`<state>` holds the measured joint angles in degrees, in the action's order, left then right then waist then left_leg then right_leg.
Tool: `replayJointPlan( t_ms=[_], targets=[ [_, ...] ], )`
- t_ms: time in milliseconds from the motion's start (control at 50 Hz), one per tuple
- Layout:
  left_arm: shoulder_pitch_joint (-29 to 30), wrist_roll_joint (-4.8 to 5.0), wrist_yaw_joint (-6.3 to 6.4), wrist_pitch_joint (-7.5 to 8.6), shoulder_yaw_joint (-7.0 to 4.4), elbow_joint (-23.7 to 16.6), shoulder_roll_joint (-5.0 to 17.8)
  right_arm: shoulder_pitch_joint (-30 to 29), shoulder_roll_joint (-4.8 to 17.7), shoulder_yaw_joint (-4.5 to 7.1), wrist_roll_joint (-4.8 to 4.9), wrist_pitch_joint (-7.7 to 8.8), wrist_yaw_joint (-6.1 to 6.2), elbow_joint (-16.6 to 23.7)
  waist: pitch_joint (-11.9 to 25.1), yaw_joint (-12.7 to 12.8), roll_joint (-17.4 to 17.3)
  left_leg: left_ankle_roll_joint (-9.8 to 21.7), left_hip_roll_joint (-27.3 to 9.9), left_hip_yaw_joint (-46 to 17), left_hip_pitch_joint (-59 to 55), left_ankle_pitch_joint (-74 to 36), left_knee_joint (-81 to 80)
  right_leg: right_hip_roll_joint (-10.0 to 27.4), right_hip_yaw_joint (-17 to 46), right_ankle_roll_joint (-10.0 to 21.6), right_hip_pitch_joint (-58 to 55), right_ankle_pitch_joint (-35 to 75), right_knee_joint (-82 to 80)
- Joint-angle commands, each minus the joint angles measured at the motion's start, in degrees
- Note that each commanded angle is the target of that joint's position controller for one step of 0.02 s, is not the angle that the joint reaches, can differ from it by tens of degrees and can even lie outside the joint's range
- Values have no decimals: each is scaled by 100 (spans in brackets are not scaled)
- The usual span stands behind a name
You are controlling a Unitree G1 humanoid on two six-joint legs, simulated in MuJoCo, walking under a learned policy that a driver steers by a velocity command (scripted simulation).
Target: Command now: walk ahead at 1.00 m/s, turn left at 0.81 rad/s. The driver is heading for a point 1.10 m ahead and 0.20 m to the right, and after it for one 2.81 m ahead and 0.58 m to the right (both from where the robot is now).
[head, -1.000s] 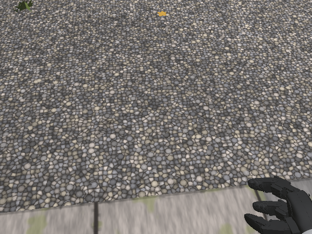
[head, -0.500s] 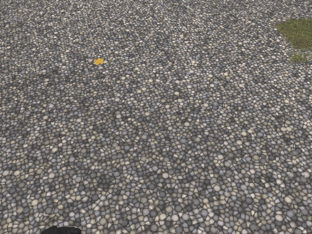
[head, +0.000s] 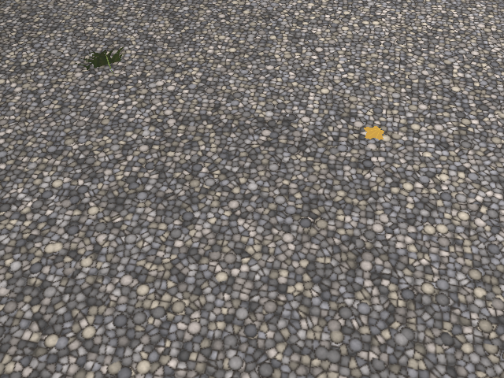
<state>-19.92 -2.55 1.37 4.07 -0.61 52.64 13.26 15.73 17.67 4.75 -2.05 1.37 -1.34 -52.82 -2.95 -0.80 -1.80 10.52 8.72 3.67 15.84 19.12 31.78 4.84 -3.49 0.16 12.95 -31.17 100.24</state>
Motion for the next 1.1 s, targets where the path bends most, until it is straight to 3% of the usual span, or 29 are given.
replayJointPlan(
  t_ms=[20, 40, 80, 140, 200, 220, 260, 280, 300, 320, 360, 400, 440, 560, 620, 660, 680, 700, 720, 740, 780, 820, 860, 960, 1000, 1020, 1060, 1080, 1100],
  targets=[
    [421, -135, -53, 293, -121, -958, 886, 1141, 1378, 317, 16, 80, 206, -39, 748, -94, -238, 1663, -2856, -4358, -3654, -1557, -1013, 157, 947, 42, 4685, 522, -910],
    [793, -218, -100, 132, -196, -948, 1062, 622, 1029, 190, 76, 175, 298, 134, 137, 238, 818, 1517, -2801, -4277, -1862, -1437, -1525, 525, 1139, -310, 3833, 734, -2058],
    [1159, -84, -151, -46, -153, -1086, 885, 163, 817, 61, 24, 343, 266, 209, -724, 520, 907, 1438, -2497, -3716, 698, -1842, -1870, 756, 1069, -627, 2404, 1196, -3557],
    [1429, 136, -254, 19, -58, -1110, 496, 294, 763, 76, 222, 504, 158, 141, -374, 286, 226, 681, -1401, -2096, 1444, -1836, -2010, 415, 510, -235, 373, 3165, -5344],
    [1685, 196, -271, 39, -168, -1127, 636, 733, 868, 100, 254, 502, 21, -21, -459, -18, 302, 447, -1306, -1672, 120, -3661, -1748, -69, -28, 204, 281, 3301, -6178],
    [1321, 177, -249, 51, -238, -1023, 719, 824, 994, 128, 221, 492, 3, -85, -201, 139, 346, 322, -1288, -1433, -587, -4967, -1137, -337, -201, 373, 93, 2964, -6398],
    [-1056, 160, -175, 11, -485, -296, 1037, 459, 1058, 147, -2, 421, 58, -85, 871, 1401, 112, 19, -1172, -904, -714, -6056, 1664, -755, -422, 597, -1651, 2023, -6402],
    [-2221, 92, -124, -48, -650, -67, 1572, 120, 545, 45, 39, 442, 73, 64, 1305, 1950, 815, -286, -477, -374, 357, -4007, 4696, 226, 1290, 1146, -2386, 267, -6801],
    [-1759, 65, -219, -105, -580, 104, 1462, 703, -191, -121, 223, 557, -50, 446, 1528, 799, 2731, -406, 322, -938, 2110, 477, 5652, 1136, 5151, 1658, -2937, -901, -8543],
    [-538, 90, -301, -115, -534, -196, 1135, 525, 97, -161, 82, 539, 7, 543, 598, 421, 1797, -287, -441, -893, 2932, 177, 5572, 1220, 5295, 1745, -2389, -1847, -8924],
    [-115, 104, -318, -58, -468, -247, 725, -345, 161, -182, -80, 511, 6, 736, -102, 299, 184, -411, -962, -898, 2603, -253, 4509, 866, 4060, 1573, -1038, -554, -8717],
    [-296, 155, -209, 25, -400, -10, 699, -611, -62, -291, -196, 397, -42, 978, -202, 11, 353, -659, -1184, -869, 2131, -176, 3706, 400, 3290, 1450, -233, 232, -8826],
    [-390, 229, -166, 97, -424, 26, 789, -959, -28, -364, -185, 345, -63, 1196, -273, -23, 500, -912, -1276, -688, 2032, -255, 2928, 182, 2931, 1559, 156, 696, -9119],
    [-489, 300, -275, 177, -643, -226, 1161, -2222, 100, -492, 86, 373, -154, 1726, -260, 380, 472, -1280, -1042, -314, 506, -2350, 179, -7, 2410, 1300, 631, 2515, -9596],
    [-622, 313, -219, 126, -690, -273, 1247, -2052, 363, -393, 70, 409, -52, 1758, 66, 328, 477, -1170, -961, -446, 203, -2007, -337, 128, 2507, 1040, -347, 3719, -8794],
    [-531, 274, -221, 105, -733, -321, 1435, -792, 688, -211, 45, 468, 106, 1433, 911, -303, 226, -996, -811, -341, -1352, -1171, -411, -206, 2200, 824, -337, 5124, -6917],
    [-321, 275, -256, 137, -705, -447, 1332, 350, 1009, -83, -36, 485, 243, 1241, 1597, -857, 52, -851, -1459, -876, -2734, -356, -284, -507, 1982, 721, 487, 4519, -5311],
    [-413, 339, -228, 191, -500, -676, 467, 1240, 1445, 41, -236, 470, 347, 1154, 2377, -953, -1034, -655, -3046, -2802, -4131, 1895, -632, -955, 1494, 714, 1847, 1237, -3453],
    [-812, 504, -212, 148, -393, -986, 399, 815, 1682, 129, -217, 412, 294, 1153, 2753, -407, -2341, -141, -3795, -5526, -4178, 3139, -1830, -980, 1058, 712, 2928, 422, -2286],
    [-309, 344, -158, 20, -424, -802, 742, 136, 957, 27, -194, 380, 271, 1322, 1636, -374, -1086, -170, -3441, -4737, -3316, 3257, -1901, -495, 919, 753, 3383, 1040, -2000],
    [369, 192, -296, -77, -440, -855, 753, -76, 355, -121, -165, 397, 222, 1205, 630, -325, -17, -341, -2877, -2707, -2107, 727, -1827, -149, 802, 657, 3167, 1551, -2474],
    [690, 65, -434, -235, -379, -1078, 488, 308, 171, -184, -69, 478, 214, 834, 273, -170, -296, -534, -2543, -1605, -1727, -686, -1841, 59, 751, 603, 3182, 1603, -2650],
    [1099, 80, -504, -363, -309, -1378, 364, 529, 22, -219, 68, 566, 147, 604, 189, -64, -364, -637, -2505, -947, -1796, -1893, -1887, 152, 635, 585, 3532, 1672, -2707],
    [2094, 95, -716, -370, -130, -1989, 493, 235, 287, -188, 72, 665, 167, 521, -326, 201, -81, -808, -2099, 668, -1071, -3146, -2553, 18, -15, 646, 2911, 3031, -4509],
    [2320, 63, -756, -362, -68, -2049, 486, 353, 505, -163, 78, 660, 198, 482, -519, 241, 77, -931, -1998, 1136, -968, -4956, -2358, -331, -567, 802, 2099, 3238, -5452],
    [2138, 23, -743, -339, -82, -1936, 566, 522, 638, -131, 117, 638, 236, 477, -370, 293, 79, -992, -1938, 1212, -1142, -6382, -1837, -695, -873, 820, 1638, 3248, -5662],
    [888, -33, -673, -275, -185, -1554, 822, 509, 1058, -35, 174, 509, 331, 566, 379, 937, -148, -1061, -2137, 1108, -1081, -7698, 101, -1150, -810, 962, 40, 3139, -6032],
    [-242, -96, -590, -236, -289, -1162, 990, 446, 1074, -53, 180, 472, 341, 609, 936, 1358, -220, -1034, -2274, 927, -529, -7089, 1478, -1117, -227, 1219, -1410, 3413, -6322],
    [-567, -89, -422, -212, -393, -894, 1170, 474, 886, -72, 187, 442, 257, 573, 1000, 1347, 228, -1096, -1610, 1006, 289, -3161, 3282, -733, 372, 1388, -2312, 4128, -6947]
  ],
)
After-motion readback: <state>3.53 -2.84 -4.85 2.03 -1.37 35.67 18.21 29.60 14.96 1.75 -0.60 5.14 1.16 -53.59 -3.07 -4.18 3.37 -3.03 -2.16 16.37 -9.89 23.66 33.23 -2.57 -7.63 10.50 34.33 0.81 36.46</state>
